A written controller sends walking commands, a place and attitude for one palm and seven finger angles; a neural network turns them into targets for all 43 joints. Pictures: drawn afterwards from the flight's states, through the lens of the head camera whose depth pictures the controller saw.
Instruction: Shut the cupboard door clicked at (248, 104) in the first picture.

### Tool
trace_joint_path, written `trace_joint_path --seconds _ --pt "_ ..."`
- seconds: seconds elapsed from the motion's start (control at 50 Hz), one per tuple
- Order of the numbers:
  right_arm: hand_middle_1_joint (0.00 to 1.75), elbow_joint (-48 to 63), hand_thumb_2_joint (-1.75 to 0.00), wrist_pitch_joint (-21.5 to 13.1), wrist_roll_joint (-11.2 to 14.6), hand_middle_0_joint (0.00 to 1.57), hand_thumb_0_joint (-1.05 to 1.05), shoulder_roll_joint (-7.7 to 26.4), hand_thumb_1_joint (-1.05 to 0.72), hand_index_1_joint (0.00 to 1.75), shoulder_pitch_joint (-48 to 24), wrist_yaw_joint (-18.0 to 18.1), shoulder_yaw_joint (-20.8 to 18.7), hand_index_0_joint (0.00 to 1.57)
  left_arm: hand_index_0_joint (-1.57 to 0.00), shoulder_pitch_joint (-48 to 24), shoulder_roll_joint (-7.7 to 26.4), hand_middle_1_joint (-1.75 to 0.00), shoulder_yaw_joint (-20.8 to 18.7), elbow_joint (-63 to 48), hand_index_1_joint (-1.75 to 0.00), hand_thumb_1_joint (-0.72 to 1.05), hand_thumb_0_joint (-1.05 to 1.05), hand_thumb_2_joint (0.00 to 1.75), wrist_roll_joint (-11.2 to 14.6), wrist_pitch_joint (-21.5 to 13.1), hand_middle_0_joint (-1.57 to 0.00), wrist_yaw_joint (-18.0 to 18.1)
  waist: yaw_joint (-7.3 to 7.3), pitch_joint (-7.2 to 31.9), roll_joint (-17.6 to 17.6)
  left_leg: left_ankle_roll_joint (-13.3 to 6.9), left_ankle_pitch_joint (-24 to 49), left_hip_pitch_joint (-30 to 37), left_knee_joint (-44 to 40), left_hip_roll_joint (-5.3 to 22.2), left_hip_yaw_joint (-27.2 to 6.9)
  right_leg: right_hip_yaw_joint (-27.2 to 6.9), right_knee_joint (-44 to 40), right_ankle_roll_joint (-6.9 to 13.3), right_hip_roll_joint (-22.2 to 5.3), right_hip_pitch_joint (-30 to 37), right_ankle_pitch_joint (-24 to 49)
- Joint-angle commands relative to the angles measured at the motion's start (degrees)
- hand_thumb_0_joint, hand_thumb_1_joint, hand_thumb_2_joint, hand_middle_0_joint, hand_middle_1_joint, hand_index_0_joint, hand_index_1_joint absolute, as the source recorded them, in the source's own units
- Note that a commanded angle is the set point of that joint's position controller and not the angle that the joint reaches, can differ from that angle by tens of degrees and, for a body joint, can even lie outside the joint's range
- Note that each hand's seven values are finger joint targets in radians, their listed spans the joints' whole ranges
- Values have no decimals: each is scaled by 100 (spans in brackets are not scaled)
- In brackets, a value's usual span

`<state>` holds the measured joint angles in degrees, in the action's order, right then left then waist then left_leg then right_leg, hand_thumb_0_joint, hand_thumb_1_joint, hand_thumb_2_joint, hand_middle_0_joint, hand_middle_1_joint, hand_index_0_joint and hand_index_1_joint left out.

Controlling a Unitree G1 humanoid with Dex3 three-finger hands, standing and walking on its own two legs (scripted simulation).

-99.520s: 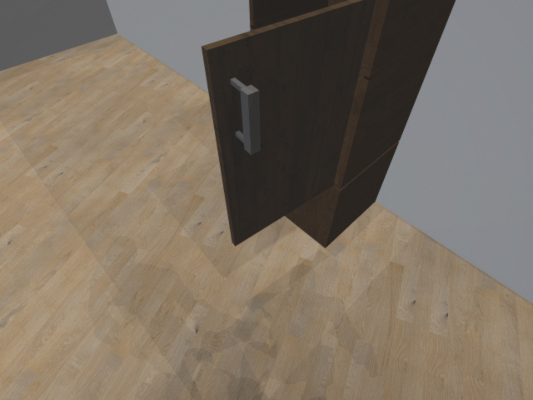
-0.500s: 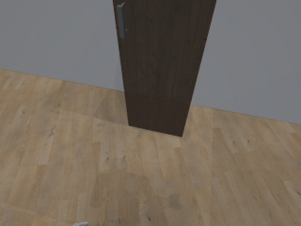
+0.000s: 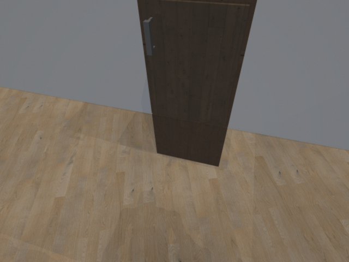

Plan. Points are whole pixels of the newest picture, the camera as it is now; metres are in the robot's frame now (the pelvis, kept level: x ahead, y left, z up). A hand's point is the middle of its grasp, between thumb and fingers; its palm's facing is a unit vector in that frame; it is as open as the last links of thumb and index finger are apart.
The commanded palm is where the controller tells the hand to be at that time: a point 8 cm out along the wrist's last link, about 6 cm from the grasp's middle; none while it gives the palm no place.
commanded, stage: let the arm hang, fingers relaxed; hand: left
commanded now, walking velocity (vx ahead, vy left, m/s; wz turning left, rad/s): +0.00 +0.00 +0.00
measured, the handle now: (150, 36) +0.93 +0.16 +0.11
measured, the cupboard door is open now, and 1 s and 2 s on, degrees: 0 0 0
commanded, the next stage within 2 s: look to check the result in 0.32 s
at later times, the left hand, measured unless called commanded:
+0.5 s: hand out of the picture +0.05 +0.22 -0.16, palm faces +0.00 -0.96 -0.28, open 7.4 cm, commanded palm none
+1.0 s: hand out of the picture +0.09 +0.22 -0.15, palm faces +0.00 -0.95 -0.31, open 7.4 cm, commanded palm none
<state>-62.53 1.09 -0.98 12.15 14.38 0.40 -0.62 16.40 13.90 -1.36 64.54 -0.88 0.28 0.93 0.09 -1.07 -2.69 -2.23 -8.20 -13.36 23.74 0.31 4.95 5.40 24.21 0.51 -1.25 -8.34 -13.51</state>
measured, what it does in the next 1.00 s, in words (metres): stands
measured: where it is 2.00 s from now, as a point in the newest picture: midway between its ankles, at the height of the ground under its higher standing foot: outside the picture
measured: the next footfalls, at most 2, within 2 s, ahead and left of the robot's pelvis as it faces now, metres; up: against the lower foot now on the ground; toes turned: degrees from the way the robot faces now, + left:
none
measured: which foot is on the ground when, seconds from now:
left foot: down 0.00-1.00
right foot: down 0.00-1.00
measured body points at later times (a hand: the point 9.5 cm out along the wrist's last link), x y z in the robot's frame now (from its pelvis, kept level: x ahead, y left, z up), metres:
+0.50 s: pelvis +0.01 +0.00 +0.00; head +0.02 -0.01 +0.45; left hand +0.05 +0.27 -0.14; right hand +0.05 -0.28 -0.14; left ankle +0.06 +0.09 -0.74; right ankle +0.00 -0.11 -0.74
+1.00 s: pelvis +0.04 -0.01 +0.01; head +0.05 -0.02 +0.46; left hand +0.09 +0.27 -0.13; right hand +0.11 -0.29 -0.14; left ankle +0.06 +0.09 -0.74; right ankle +0.00 -0.11 -0.74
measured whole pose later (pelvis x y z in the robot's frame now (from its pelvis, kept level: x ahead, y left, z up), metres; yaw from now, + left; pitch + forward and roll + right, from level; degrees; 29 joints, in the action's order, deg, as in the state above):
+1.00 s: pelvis +0.04 -0.01 +0.01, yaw +0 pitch -1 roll +0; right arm -64.2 0.0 -0.7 17.4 7.2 0.3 -0.4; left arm 9.0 16.6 -0.6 65.1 -0.8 -1.1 0.3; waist 0.0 -1.7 -0.7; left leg -0.9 -8.4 -8.2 18.0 0.4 4.6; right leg 5.6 16.9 1.0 -0.5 -2.5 -13.1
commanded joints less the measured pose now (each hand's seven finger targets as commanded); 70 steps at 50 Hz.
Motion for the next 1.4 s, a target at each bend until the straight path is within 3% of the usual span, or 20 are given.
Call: trace_joint_path --seconds 0.0,0.28,0.36,0.66,0.78,1.16,1.38 --pt "30 151 -90 -130 -3 20 0 878 -90 30 72 89 -162 20 -20 -3 750 -30 -116 -232 -30 90 0 90 -14 -90 -20 21 -39 -411 299 -2 -804 98 -785 653 -947 -722 -752 260 -521 -599 -533" --pt "30 127 -90 -213 10 20 0 1128 -90 30 -300 97 -174 20 -20 -366 981 -30 -156 -227 -30 90 0 90 -8 -160 -20 -1 -32 -153 21 47 -116 317 -834 683 -914 -735 -873 258 -591 -147 50" --pt "30 141 -90 -210 23 20 0 1233 -90 30 -371 95 -180 20 -20 -418 1048 -30 -159 -217 -30 90 0 90 -5 -174 -20 -12 -25 -121 198 49 -9 429 -804 685 -907 -731 -950 256 -611 -149 68" --pt "30 122 -90 -226 35 20 0 1491 -90 30 -643 85 -173 20 -20 -644 1275 -30 -140 -201 -30 90 0 90 11 -207 -20 -14 -35 180 312 43 650 792 -750 766 -893 -715 -1005 235 -666 105 658" --pt "30 111 -90 -224 31 20 0 1503 -90 30 -748 80 -156 20 -20 -731 1308 -30 -123 -204 -30 90 0 90 9 -208 -20 -8 -42 80 322 54 743 803 -768 767 -880 -694 -1052 219 -709 139 837" --pt "30 125 -90 -234 40 20 0 1498 -90 30 -774 111 -124 20 -20 -678 1319 -30 -133 -236 -30 90 0 90 13 -230 -20 20 -36 287 263 82 1233 1014 -665 775 -784 -677 -1030 214 -735 439 1672" --pt "30 70 -90 -213 33 20 0 1382 -90 30 -648 130 -109 20 -20 -611 1218 -30 -111 -195 -30 90 0 90 25 -206 -20 41 -43 171 298 93 1219 1014 -653 776 -717 -653 -1034 215 -734 454 1767"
